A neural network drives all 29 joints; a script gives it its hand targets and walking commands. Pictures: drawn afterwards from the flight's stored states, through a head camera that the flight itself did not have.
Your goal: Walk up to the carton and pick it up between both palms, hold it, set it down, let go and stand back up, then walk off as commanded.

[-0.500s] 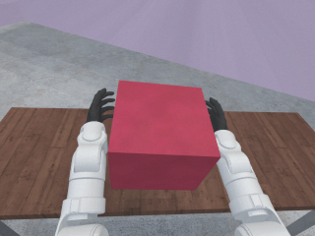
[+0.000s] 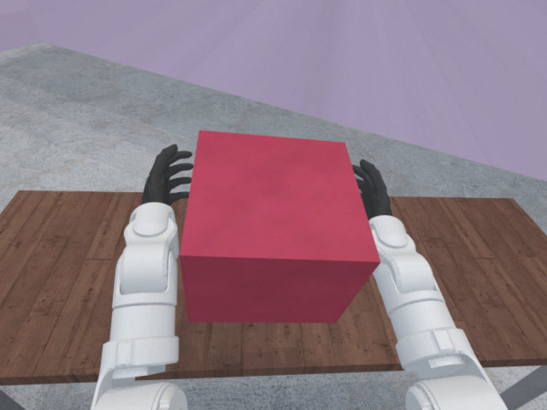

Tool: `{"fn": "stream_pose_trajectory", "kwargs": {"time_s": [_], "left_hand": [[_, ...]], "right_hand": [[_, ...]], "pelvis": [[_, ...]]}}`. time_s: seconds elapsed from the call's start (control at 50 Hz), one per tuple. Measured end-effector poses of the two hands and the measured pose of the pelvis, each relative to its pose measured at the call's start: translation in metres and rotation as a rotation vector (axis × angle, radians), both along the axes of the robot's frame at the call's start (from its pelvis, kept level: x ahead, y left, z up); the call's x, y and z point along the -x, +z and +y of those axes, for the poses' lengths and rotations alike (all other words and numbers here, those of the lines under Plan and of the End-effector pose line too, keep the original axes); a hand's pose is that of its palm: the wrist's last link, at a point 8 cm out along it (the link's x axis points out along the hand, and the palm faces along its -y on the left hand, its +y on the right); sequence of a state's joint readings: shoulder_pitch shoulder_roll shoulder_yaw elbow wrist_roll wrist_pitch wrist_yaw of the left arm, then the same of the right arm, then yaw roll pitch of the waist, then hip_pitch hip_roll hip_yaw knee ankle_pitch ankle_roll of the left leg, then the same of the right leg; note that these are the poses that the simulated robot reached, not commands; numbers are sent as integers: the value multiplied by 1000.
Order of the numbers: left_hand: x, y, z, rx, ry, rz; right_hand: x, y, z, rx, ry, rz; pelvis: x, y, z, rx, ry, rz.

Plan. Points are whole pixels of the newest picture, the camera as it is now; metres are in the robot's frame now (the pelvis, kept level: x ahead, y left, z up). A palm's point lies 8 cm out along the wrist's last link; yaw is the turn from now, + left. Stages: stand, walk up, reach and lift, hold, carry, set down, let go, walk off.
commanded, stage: reach and lift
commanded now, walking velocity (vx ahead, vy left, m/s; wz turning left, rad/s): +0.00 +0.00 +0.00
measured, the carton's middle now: (269, 229) +0.35 +0.00 +0.13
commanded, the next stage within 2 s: hold in 0.50 s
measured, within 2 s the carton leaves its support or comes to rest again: neither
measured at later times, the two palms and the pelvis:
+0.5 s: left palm (151, 196) +0.35 +0.16 +0.18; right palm (375, 203) +0.36 -0.15 +0.17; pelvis +0.00 +0.00 +0.00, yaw +0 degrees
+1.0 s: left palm (145, 192) +0.35 +0.16 +0.19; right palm (371, 195) +0.36 -0.14 +0.18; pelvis +0.00 +0.00 +0.00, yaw +0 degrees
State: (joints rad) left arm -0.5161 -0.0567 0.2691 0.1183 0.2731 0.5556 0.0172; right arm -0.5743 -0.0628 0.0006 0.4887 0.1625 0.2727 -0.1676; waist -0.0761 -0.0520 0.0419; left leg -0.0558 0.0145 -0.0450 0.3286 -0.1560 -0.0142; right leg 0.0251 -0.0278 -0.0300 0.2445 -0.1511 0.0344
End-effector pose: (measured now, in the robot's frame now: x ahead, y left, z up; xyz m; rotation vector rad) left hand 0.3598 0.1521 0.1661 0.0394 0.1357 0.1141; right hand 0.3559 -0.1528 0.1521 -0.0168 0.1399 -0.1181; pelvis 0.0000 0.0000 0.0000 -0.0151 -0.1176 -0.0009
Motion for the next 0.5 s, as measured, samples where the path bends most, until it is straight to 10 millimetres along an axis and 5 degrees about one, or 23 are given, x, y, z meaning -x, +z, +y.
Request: {"fn": "stream_pose_trajectory", "kwargs": {"time_s": [0.5], "left_hand": [[6,15,6,-1,16,-11]], "right_hand": [[-1,21,5,-7,19,-16]], "pelvis": [[4,0,-2,1,3,-19]]}}
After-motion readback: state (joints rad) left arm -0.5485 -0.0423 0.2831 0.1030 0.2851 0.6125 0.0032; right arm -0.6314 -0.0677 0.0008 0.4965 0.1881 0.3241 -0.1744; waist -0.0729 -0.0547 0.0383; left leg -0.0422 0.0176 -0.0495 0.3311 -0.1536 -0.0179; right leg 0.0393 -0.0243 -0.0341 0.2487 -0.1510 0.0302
